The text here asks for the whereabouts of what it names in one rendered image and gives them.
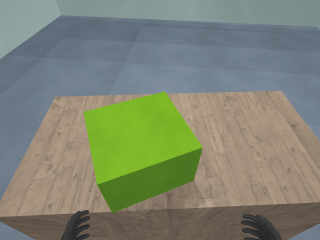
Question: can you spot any right robot hand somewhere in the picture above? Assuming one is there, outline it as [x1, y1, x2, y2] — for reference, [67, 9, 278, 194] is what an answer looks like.
[241, 214, 282, 240]

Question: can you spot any carton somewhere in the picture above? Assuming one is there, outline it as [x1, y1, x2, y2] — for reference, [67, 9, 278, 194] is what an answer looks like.
[84, 91, 203, 213]

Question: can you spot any pedestal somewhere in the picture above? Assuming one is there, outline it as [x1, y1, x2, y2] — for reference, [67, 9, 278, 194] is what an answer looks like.
[0, 91, 320, 240]

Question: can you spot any left robot hand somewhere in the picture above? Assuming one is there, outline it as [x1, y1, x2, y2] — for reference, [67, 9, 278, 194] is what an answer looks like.
[61, 210, 90, 240]

